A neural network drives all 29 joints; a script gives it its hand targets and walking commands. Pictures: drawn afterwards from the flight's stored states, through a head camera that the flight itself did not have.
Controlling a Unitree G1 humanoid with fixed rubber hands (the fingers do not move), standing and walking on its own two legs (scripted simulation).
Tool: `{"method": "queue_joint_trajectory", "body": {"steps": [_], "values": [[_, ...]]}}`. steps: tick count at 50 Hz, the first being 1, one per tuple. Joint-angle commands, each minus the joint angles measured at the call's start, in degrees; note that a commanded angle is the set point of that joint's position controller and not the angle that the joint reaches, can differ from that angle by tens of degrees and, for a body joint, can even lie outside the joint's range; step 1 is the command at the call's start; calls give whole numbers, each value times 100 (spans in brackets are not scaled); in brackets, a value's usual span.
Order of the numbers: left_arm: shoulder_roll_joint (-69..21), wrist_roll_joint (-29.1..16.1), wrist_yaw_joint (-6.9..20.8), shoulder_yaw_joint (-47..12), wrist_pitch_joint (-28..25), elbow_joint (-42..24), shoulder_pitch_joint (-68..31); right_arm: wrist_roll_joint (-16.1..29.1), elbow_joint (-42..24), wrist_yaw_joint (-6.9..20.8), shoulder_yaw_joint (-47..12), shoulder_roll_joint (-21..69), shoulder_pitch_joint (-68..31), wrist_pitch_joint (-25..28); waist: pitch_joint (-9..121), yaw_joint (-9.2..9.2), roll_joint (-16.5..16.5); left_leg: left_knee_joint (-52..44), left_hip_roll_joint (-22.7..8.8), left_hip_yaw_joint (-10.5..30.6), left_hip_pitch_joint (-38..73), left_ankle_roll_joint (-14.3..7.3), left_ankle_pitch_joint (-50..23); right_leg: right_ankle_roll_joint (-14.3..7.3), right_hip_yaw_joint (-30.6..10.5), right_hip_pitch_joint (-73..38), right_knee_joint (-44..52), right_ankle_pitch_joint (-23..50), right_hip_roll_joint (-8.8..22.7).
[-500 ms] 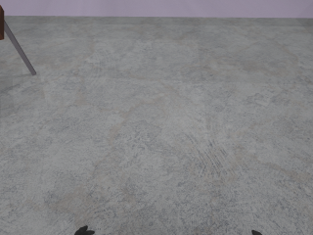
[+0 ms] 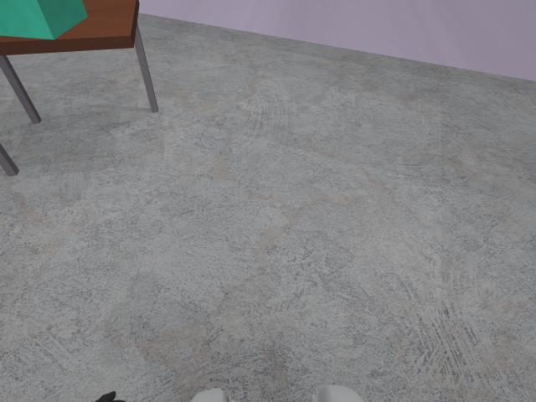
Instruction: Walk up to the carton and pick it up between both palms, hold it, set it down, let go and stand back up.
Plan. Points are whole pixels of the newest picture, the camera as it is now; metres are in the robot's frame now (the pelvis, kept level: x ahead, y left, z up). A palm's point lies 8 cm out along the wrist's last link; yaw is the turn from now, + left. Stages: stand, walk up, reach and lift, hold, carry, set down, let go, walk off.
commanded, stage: walk up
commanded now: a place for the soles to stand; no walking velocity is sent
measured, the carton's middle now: out of the picture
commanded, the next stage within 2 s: none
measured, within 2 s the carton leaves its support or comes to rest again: neither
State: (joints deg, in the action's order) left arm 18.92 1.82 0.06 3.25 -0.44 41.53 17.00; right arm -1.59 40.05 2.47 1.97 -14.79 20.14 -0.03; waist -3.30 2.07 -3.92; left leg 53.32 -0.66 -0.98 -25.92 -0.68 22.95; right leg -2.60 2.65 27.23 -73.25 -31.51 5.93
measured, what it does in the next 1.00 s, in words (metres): walks ahead: right foot, then left foot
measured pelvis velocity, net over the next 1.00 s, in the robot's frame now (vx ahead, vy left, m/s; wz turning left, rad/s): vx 0.42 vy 0.20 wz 0.19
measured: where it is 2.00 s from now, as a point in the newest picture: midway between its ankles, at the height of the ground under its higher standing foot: (149, 260)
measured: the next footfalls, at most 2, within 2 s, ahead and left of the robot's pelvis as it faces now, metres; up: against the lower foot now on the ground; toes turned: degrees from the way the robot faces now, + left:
right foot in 0.12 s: +0.18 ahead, -0.11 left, +0.00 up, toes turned -3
left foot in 0.54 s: +0.38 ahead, +0.29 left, +0.00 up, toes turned +20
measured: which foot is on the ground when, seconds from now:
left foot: down 0.00-0.14, up 0.16-0.52, down 0.54-1.00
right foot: up 0.00-0.10, down 0.12-0.56, up 0.58-0.96, down 0.98-1.00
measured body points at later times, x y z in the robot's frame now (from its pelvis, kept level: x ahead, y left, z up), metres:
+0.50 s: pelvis +0.20 +0.09 +0.02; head +0.21 +0.09 +0.47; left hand +0.12 +0.37 -0.09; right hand +0.42 -0.11 -0.07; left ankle +0.33 +0.27 -0.67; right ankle +0.14 -0.11 -0.68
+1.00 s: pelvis +0.42 +0.20 +0.02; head +0.43 +0.17 +0.46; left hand +0.50 +0.48 -0.07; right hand +0.49 -0.06 -0.12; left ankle +0.34 +0.28 -0.68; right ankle +0.57 +0.11 -0.69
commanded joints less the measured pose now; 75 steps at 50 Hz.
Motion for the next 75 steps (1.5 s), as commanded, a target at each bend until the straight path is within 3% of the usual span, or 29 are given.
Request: {"method": "queue_joint_trajectory", "body": {"steps": [1,3,5,6,7,8,9,13,18,23,26,28,29,35,42,48,49,50,51,52,55,57,66,68,69,70,71,72,75], "values": [[507,-104,30,189,-203,-827,133,-140,-574,-131,465,-1434,-512,141,-279,-152,1660,-3637,-1526,3124,-477,-1581,2842,53,-380,342,1112,-24,287],[427,-131,29,218,-245,-781,461,-159,-535,-103,431,-1424,-730,74,-124,-345,1538,-3163,-1327,2600,-949,-1442,2586,-4,-206,-600,2110,534,152],[604,-106,-26,407,-332,-225,2139,-146,-711,-31,231,-1029,-1378,-28,477,-1210,542,-1564,-447,1298,-2615,-737,2875,-112,143,-3383,3017,1365,-275],[1077,112,-100,532,-355,-89,2638,-102,-856,-4,8,-486,-1278,-39,489,-1471,-1068,453,281,363,-3416,-279,2579,-286,-1451,-3759,4195,-578,551],[1394,350,-248,391,-346,-349,2189,-106,-953,38,62,-455,-1001,-66,105,-1092,-1489,2093,570,432,-3592,16,1594,-736,-4716,-2912,6431,-3883,2238],[1381,283,-383,368,-342,-507,1215,-180,-893,72,203,-902,-757,-170,-647,-586,-340,2494,149,890,-3495,97,1172,-1145,-5761,-2080,7065,-4735,2772],[1234,203,-443,279,-395,-561,719,-182,-793,130,279,-986,-750,-218,-1020,-395,168,2694,-36,914,-3399,203,567,-1102,-5065,-1733,6861,-4081,2624],[850,190,-365,100,-570,-419,117,-160,-667,278,345,-848,-548,-183,-940,-259,-527,2279,-360,774,-2547,357,-230,-997,-2243,-1325,6379,-1660,1799],[820,204,-308,124,-680,-226,236,47,-901,384,275,-536,-1087,-99,-1007,-391,-783,615,-772,549,-2240,262,-555,-1090,-770,-1855,6218,484,1765],[1065,136,-311,240,-493,-240,621,-25,-857,427,304,-303,-1018,159,-569,-397,-771,-1088,-262,-553,168,-84,-1144,-919,604,-1467,5496,2228,1469],[664,92,-228,94,-323,-334,1037,-126,-300,235,623,-967,761,252,638,495,778,-1438,295,-387,3017,-443,-871,-523,1280,-531,2407,2822,768],[321,-138,-36,-13,-281,-901,1357,-69,-383,-27,775,-1927,1249,237,1592,789,2244,-3246,-1721,4172,3989,-1495,2277,-54,352,1284,-155,-224,-346],[740,-105,1,129,-191,-1089,735,136,-466,-137,720,-1964,710,161,1284,737,1358,-4005,-1969,4696,3213,-1469,3325,-104,-415,1275,-731,195,-123],[477,3,18,96,-137,-762,1104,-53,-505,-168,400,-1114,-466,277,1,-61,1521,-3804,-1619,2624,490,-1266,1837,129,-646,709,-185,897,235],[274,-5,58,108,-158,-1051,188,-110,-260,-157,303,-1105,-157,359,-341,216,1259,-3872,-1879,2011,940,-1519,878,234,-508,1282,1697,1058,266],[232,-8,-23,297,-395,-859,1171,-85,-304,-38,190,-993,-370,221,-14,-460,375,-1883,-1058,116,-571,-821,-693,-87,470,-2253,3361,2285,-668],[368,18,-110,353,-390,-795,1679,-90,-300,-5,126,-863,-205,205,376,-674,149,-752,-809,-269,-861,-611,-1043,-242,59,-3087,3450,1817,-598],[829,195,-209,450,-406,-814,2170,-120,-448,23,24,-581,76,197,924,-899,-718,1276,-434,-745,-1314,-221,-940,-800,-2269,-3633,4286,-185,892],[1341,126,-278,527,-322,-865,2170,-79,-709,34,81,-851,141,73,1119,-827,-1230,2164,169,-418,-2139,50,1216,-1599,-5233,-3652,5695,-1711,2093],[1290,72,-375,542,-232,-893,1865,-166,-693,31,182,-1207,-175,-112,791,-797,-506,2767,-188,129,-2276,32,1303,-1764,-5791,-3132,6130,-3299,2387],[978,158,-493,354,-301,-875,1060,-161,-894,97,221,-978,-727,-210,-480,-636,29,2887,-570,378,-2731,178,408,-1372,-3817,-1986,5853,-1513,1999],[964,152,-418,272,-392,-854,329,-143,-816,165,255,-851,-317,-222,-429,-279,-525,2493,-765,581,-1832,286,241,-1226,-2840,-918,5902,-1198,1622],[1118,188,-274,377,-471,-659,-97,40,-844,366,392,-551,-248,-13,-62,-55,-876,-364,-627,-424,501,37,-482,-930,-876,48,5156,-706,1127],[872,191,-230,301,-344,-647,-87,20,-545,305,529,-791,569,89,16,371,48,-785,-200,-944,2097,-16,-824,-674,-380,926,4085,-879,788],[523,206,-200,204,-275,-628,161,-15,-356,241,628,-998,1181,149,358,636,899,-984,2,-737,2791,-72,-495,-432,8,1082,2576,-315,358],[-47,118,-145,5,-243,-803,263,-44,-292,138,685,-1480,1626,191,553,901,2355,-1909,-761,831,2851,-399,1176,-154,305,1582,461,-98,-377],[0,-79,-131,14,-214,-1228,333,-65,-672,57,682,-1972,1063,199,451,661,2770,-3919,-2084,4062,2269,-1109,3000,86,-252,2236,-289,-629,-757],[439,-9,-175,121,-131,-1260,-49,69,-790,-46,678,-2055,464,163,85,537,1856,-4664,-2624,5021,1711,-1494,4503,77,-767,2197,-818,-348,-363],[504,-20,-167,181,-136,-977,232,-4,-761,-201,499,-1643,-85,170,-550,185,1434,-3958,-2242,3349,1008,-1431,2744,77,-716,1992,-765,450,-69]]}}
